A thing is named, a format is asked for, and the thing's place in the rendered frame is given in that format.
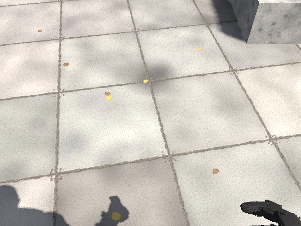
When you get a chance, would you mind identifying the right robot hand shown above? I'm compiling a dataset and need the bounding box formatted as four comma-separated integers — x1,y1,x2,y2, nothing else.
240,200,301,226

